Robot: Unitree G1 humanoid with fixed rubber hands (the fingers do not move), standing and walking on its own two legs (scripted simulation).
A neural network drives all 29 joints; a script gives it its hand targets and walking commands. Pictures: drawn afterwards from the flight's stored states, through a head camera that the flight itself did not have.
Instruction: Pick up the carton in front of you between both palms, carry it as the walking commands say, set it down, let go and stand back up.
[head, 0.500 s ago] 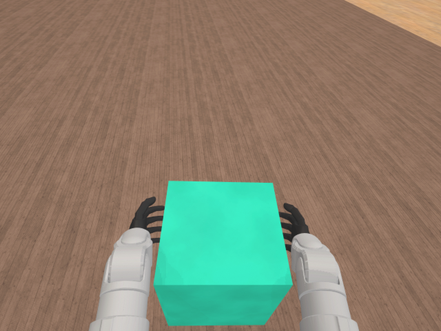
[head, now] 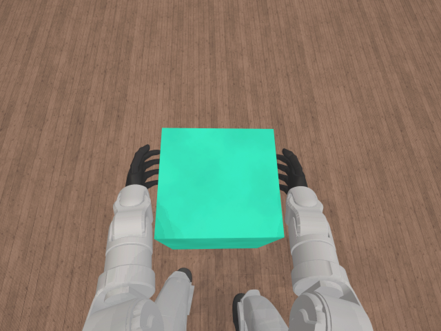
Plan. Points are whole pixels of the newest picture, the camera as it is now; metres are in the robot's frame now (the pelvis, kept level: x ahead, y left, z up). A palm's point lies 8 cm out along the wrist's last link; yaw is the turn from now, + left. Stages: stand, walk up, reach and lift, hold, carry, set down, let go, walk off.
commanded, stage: set down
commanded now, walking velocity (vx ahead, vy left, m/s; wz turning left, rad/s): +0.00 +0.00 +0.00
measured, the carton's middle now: (216, 196) +0.37 +0.03 -0.13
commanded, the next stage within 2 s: none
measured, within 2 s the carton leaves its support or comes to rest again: neither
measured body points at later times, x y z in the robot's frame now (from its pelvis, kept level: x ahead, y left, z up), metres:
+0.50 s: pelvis -0.02 -0.01 -0.13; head +0.22 +0.02 +0.26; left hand +0.40 +0.20 -0.21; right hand +0.45 -0.10 -0.22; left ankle +0.09 +0.13 -0.70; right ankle +0.02 -0.13 -0.70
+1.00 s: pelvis -0.06 -0.01 -0.25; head +0.26 +0.01 +0.07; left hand +0.41 +0.22 -0.37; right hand +0.49 -0.07 -0.37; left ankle +0.09 +0.13 -0.70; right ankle +0.02 -0.13 -0.70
